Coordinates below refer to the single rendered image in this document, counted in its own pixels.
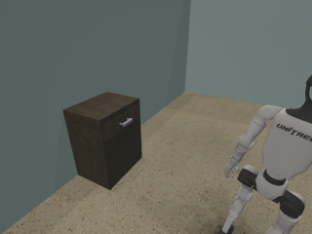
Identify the robot torso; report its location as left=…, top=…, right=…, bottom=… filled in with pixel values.
left=253, top=105, right=312, bottom=204

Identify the handle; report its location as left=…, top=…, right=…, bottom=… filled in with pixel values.
left=119, top=118, right=133, bottom=127

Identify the left robot hand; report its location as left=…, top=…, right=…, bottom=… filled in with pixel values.
left=223, top=162, right=240, bottom=178

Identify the left robot upper arm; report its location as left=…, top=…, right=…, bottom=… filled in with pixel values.
left=238, top=104, right=283, bottom=150

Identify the left robot forearm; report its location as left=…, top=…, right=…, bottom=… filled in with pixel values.
left=228, top=135, right=248, bottom=166

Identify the right robot thigh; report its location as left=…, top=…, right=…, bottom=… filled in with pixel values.
left=265, top=190, right=306, bottom=234

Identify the drawer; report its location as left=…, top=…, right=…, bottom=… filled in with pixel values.
left=102, top=105, right=139, bottom=140

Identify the cabinet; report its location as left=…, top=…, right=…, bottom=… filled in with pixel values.
left=62, top=92, right=142, bottom=190

